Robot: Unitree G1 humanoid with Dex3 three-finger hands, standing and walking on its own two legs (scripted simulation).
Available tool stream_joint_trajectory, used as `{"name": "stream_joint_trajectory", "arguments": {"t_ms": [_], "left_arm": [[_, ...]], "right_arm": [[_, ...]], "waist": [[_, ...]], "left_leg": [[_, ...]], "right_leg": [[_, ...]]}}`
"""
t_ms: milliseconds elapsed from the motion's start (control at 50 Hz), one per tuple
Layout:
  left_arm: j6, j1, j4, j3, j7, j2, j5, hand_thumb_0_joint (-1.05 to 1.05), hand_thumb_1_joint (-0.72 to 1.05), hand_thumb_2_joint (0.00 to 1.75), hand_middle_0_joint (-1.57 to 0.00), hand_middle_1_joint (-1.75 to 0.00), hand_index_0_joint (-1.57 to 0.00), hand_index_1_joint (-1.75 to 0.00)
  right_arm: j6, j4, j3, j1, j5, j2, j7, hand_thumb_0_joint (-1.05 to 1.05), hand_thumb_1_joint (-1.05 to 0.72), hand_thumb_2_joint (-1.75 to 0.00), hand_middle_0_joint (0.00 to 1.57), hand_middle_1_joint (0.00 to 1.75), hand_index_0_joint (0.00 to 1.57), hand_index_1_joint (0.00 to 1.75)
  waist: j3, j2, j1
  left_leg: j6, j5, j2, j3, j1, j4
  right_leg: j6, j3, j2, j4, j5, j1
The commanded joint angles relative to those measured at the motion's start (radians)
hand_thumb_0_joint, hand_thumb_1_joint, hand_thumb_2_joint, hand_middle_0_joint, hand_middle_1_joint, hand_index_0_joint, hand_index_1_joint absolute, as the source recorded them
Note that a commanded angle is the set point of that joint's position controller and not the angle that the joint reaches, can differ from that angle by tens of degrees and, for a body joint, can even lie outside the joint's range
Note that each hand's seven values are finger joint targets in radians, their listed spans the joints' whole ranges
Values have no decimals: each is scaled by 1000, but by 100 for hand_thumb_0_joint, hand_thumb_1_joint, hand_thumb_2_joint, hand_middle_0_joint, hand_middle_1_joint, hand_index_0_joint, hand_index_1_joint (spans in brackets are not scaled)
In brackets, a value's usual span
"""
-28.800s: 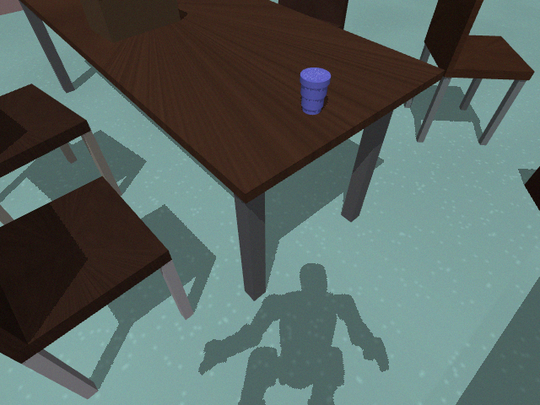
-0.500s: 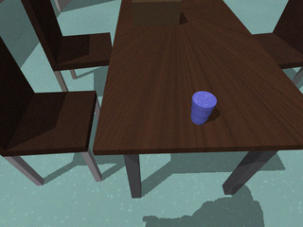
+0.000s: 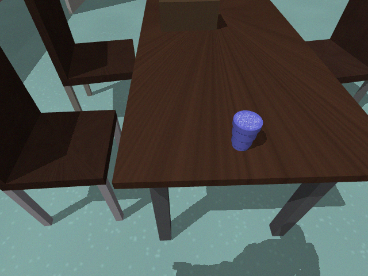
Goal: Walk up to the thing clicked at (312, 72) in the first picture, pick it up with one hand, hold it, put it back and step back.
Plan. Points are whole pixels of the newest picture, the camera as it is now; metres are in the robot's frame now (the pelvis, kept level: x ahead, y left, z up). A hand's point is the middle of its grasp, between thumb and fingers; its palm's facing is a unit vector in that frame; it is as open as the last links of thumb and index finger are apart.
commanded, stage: stand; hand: right
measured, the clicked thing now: (244, 133) +0.48 -0.16 +0.02
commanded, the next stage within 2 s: step back in 0.64 s
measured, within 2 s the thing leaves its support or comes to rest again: neither
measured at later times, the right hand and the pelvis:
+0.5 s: hand out of the picture +0.07 -0.25 -0.16, palm faces -0.02 +0.94 -0.34, open 7.4 cm; pelvis +0.00 +0.00 +0.00, yaw +0 degrees
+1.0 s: hand out of the picture +0.04 -0.28 -0.17, palm faces +0.00 +0.91 -0.41, open 7.4 cm; pelvis -0.06 +0.01 -0.02, yaw -1 degrees
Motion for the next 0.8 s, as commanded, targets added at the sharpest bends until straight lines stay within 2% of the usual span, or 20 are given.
{"name": "stream_joint_trajectory", "arguments": {"t_ms": [0,80,160,420,440,600,620,640,660,680,700,740,780], "left_arm": [[-25,-28,-58,45,14,215,4,0,90,90,-20,-30,-20,-30],[-24,-32,-59,46,14,217,3,0,90,90,-20,-30,-20,-30],[-22,-23,-52,45,13,213,2,0,90,90,-20,-30,-20,-30],[-23,-28,-58,43,12,214,2,0,90,90,-20,-30,-20,-30],[-24,-30,-61,45,12,217,4,0,90,90,-20,-30,-20,-30],[-26,-30,-59,43,14,215,4,0,90,90,-20,-30,-20,-30],[-11,-27,-94,83,20,272,-9,0,90,90,-20,-30,-20,-30],[-6,-17,-107,86,23,261,-15,0,90,90,-20,-30,-20,-30],[-3,-8,-117,87,25,251,-16,0,90,90,-20,-30,-20,-30],[2,-6,-134,89,26,247,-15,0,90,90,-20,-30,-20,-30],[6,4,-147,91,26,242,-13,0,90,90,-20,-30,-20,-30],[13,0,-175,92,24,240,-9,0,90,90,-20,-30,-20,-30],[16,-3,-201,98,24,267,-3,0,90,90,-20,-30,-20,-30]], "right_arm": [[-20,-59,-43,-27,4,-210,-14,0,-90,-90,20,30,20,30],[-23,-64,-45,-28,4,-212,-16,0,-90,-90,20,30,20,30],[-20,-60,-45,-33,5,-212,-14,0,-90,-90,20,30,20,30],[-23,-59,-45,-31,4,-214,-15,0,-90,-90,20,30,20,30],[-24,-63,-47,-31,2,-218,-16,0,-90,-90,20,30,20,30],[-20,-61,-48,-27,3,-211,-14,0,-90,-90,20,30,20,30],[-4,-71,-70,-53,10,-272,-14,0,-90,-90,20,30,20,30],[0,-81,-70,-32,19,-257,-16,0,-90,-90,20,30,20,30],[4,-89,-73,-25,22,-254,-16,0,-90,-90,20,30,20,30],[9,-104,-81,-23,21,-265,-16,0,-90,-90,20,30,20,30],[12,-115,-85,-25,24,-258,-17,0,-90,-90,20,30,20,30],[21,-138,-92,-35,25,-259,-18,0,-90,-90,20,30,20,30],[32,-165,-94,-45,26,-249,-17,0,-90,-90,20,30,20,30]], "waist": [[-82,0,2],[-87,3,1],[-59,-8,3],[-74,2,4],[-95,2,2],[-89,-11,-1],[6,-3,8],[-16,4,7],[-57,18,4],[-91,27,-2],[-131,27,5],[-158,43,3],[-155,-5,6]], "left_leg": [[38,113,102,-82,35,-47],[38,129,105,-79,43,-45],[36,87,102,-83,37,-54],[35,109,102,-80,41,-52],[39,125,105,-74,50,-44],[39,123,103,-70,53,-40],[59,276,104,-101,0,38],[69,348,111,-94,-2,59],[79,378,118,-97,5,76],[100,384,126,-95,1,92],[110,380,129,-89,17,125],[122,308,115,-81,-8,185],[112,191,61,-57,-49,287]], "right_leg": [[-47,61,-104,-38,167,-18],[-49,60,-107,-29,170,-19],[-47,57,-98,-42,119,-42],[-47,63,-103,-41,153,-37],[-50,66,-109,-32,182,-19],[-49,64,-106,-35,176,-29],[-51,59,-77,64,327,-112],[-55,42,-70,102,357,-103],[-63,33,-65,129,358,-87],[-69,22,-51,170,339,-79],[-81,18,-48,195,329,-85],[-106,41,-59,224,321,-101],[-150,110,-109,203,339,-138]]}}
